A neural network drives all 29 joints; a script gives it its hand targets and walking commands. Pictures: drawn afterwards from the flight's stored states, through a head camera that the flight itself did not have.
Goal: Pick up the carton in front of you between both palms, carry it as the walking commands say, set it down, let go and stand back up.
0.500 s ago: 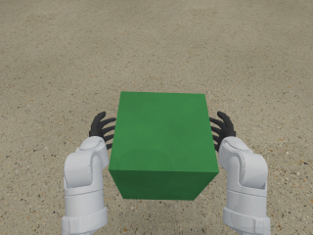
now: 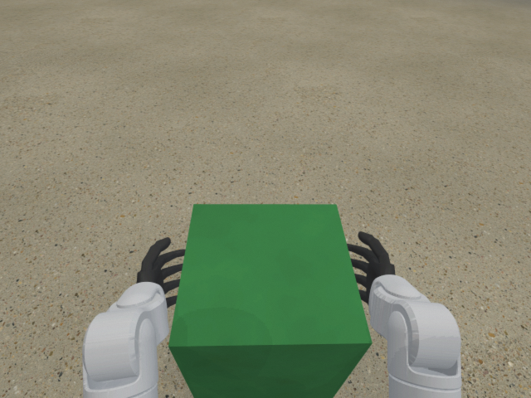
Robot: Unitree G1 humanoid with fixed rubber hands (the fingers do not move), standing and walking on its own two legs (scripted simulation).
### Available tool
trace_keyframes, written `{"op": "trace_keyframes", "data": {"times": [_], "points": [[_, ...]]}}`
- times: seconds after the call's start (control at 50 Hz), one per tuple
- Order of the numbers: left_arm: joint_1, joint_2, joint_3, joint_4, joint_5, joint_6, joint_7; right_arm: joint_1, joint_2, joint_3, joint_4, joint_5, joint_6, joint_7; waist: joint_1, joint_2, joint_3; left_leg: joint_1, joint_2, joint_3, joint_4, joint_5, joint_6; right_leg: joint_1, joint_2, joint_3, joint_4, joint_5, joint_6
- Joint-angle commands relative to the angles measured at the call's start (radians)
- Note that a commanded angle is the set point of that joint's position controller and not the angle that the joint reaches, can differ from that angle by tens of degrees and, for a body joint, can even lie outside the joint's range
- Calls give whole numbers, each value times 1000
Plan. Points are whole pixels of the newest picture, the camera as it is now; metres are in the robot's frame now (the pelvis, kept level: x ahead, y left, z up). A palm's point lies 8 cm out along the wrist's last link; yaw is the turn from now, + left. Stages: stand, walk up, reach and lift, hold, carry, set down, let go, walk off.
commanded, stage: carry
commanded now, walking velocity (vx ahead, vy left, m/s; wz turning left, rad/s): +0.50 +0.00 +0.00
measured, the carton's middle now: (264, 307) +0.27 +0.00 +0.02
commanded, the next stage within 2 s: hold in 1.80 s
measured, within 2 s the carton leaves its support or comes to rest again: neither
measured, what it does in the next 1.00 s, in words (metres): walks ahead: right foot, then left foot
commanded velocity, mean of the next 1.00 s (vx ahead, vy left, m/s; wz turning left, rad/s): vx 0.01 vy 0.00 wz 0.00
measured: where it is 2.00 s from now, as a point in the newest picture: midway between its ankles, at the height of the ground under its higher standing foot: outside the picture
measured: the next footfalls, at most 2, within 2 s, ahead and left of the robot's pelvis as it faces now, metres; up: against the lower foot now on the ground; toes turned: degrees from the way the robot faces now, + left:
right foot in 0.36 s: +0.35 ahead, -0.11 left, +0.00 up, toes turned +15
left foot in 0.52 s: +0.21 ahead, +0.10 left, +0.00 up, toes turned +11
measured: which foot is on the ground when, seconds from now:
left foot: down 0.00-0.42, up 0.44-0.50, down 0.52-1.00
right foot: up 0.00-0.34, down 0.36-1.00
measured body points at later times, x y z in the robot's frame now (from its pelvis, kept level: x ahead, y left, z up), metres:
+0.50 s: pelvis +0.24 -0.02 +0.01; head +0.24 -0.04 +0.46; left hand +0.49 +0.14 +0.08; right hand +0.51 -0.17 +0.07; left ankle +0.14 +0.08 -0.72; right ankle +0.32 -0.11 -0.73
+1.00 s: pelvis +0.28 -0.01 +0.00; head +0.25 -0.01 +0.45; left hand +0.53 +0.16 +0.07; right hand +0.55 -0.14 +0.07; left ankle +0.17 +0.09 -0.73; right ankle +0.32 -0.11 -0.73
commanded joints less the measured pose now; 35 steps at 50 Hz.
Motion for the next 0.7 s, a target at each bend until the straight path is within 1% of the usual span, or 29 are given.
{"op": "trace_keyframes", "data": {"times": [0.0,0.02,0.04,0.06,0.12,0.16,0.22,0.26,0.3,0.32,0.34,0.36,0.38,0.4,0.42,0.44,0.46,0.48,0.5,0.52,0.54,0.56,0.58,0.62,0.68], "points": [[-472,-861,-694,-81,-345,-31,-182,-421,884,658,-88,359,-6,181,13,81,-208,339,310,-426,-353,-93,19,-291,-75,49,52,131,-14],[-464,-887,-701,-69,-340,-42,-184,-422,904,665,-85,362,-15,187,14,103,-213,315,286,-371,-367,-102,4,-272,-70,25,14,165,-8],[-447,-904,-705,-59,-334,-53,-184,-411,914,670,-83,362,-23,193,14,116,-205,306,273,-324,-375,-51,-1,-270,-67,5,-32,182,0],[-429,-916,-709,-54,-326,-63,-182,-398,917,674,-84,363,-31,198,13,122,-200,310,265,-282,-376,28,0,-272,-62,-14,-83,188,11],[-403,-917,-718,-56,-311,-84,-173,-377,897,676,-91,360,-47,207,14,151,-195,372,237,-184,-328,320,-1,-302,-34,-69,-222,210,41],[-392,-904,-725,-66,-311,-87,-167,-349,876,669,-91,354,-51,208,15,172,-185,398,220,-137,-295,449,-8,-305,-21,-93,-316,241,47],[-372,-889,-735,-77,-320,-81,-167,-298,855,652,-82,333,-50,206,12,187,-158,416,210,-97,-256,562,-10,-272,4,-124,-459,309,39],[-377,-874,-738,-84,-329,-77,-173,-284,845,645,-76,319,-50,203,7,184,-154,427,204,-74,-211,619,-16,-222,27,-144,-537,371,33],[-378,-860,-738,-92,-339,-76,-180,-283,841,647,-81,311,-51,199,2,175,-156,430,189,-65,-133,592,-30,-139,45,-169,-642,437,31],[-372,-854,-736,-92,-338,-76,-183,-288,840,650,-82,308,-50,197,10,147,-149,402,177,-48,-69,556,-54,-50,46,-183,-763,542,33],[-363,-844,-727,-89,-334,-75,-187,-289,835,653,-81,304,-49,195,13,127,-159,345,160,-50,-9,511,-86,77,24,-171,-823,626,29],[-349,-826,-712,-80,-325,-73,-189,-285,823,655,-73,299,-48,192,12,79,-204,241,140,-61,60,339,-126,246,-89,-67,-775,891,15],[-349,-827,-704,-62,-319,-75,-191,-293,826,671,-84,307,-43,189,18,-62,-314,102,99,-113,167,-7,-151,486,-259,84,-625,1301,-98],[-307,-843,-688,-28,-320,-86,-193,-294,827,686,-105,324,-39,191,33,-177,-379,44,49,-131,205,-288,-154,520,-301,169,-648,1300,-181],[-296,-868,-685,-30,-320,-96,-197,-320,851,708,-117,336,-45,193,32,-176,-360,24,47,-164,209,-411,-148,476,-299,186,-698,1212,-198],[-308,-898,-686,-35,-322,-104,-201,-337,882,723,-117,344,-53,197,25,-137,-358,40,53,-187,124,-444,-137,445,-281,165,-724,1072,-182],[-320,-922,-690,-44,-325,-113,-204,-351,910,735,-119,350,-63,200,18,-120,-339,88,58,-180,16,-404,-130,387,-254,122,-740,964,-147],[-329,-938,-696,-50,-330,-121,-206,-354,932,742,-123,355,-72,202,14,-128,-343,156,58,-168,-81,-297,-127,344,-223,81,-746,830,-109],[-328,-944,-701,-61,-333,-128,-209,-351,946,747,-130,357,-81,203,12,-117,-345,216,58,-153,-147,-176,-130,306,-189,40,-742,717,-79],[-324,-944,-705,-70,-334,-134,-210,-343,949,749,-135,356,-87,204,16,-98,-346,264,74,-159,-156,-98,-133,261,-161,8,-733,646,-59],[-344,-937,-712,-95,-337,-137,-211,-342,953,752,-140,349,-93,203,19,-47,-332,247,115,-196,-137,-30,-130,252,-134,-32,-699,632,-45],[-362,-935,-721,-108,-340,-137,-210,-350,940,747,-150,346,-92,201,21,0,-311,254,133,-192,-90,101,-129,231,-118,-37,-667,695,-43],[-356,-920,-721,-112,-340,-133,-206,-341,924,741,-152,345,-88,199,19,16,-304,264,137,-181,-67,170,-130,215,-114,-40,-642,748,-47],[-333,-878,-716,-115,-337,-119,-196,-306,880,722,-142,338,-77,193,16,27,-297,250,136,-182,-49,240,-126,207,-115,-41,-596,815,-52],[-306,-818,-705,-96,-323,-96,-184,-261,818,689,-109,317,-57,184,15,50,-281,250,134,-181,-24,351,-123,174,-110,-52,-556,851,-52]]}}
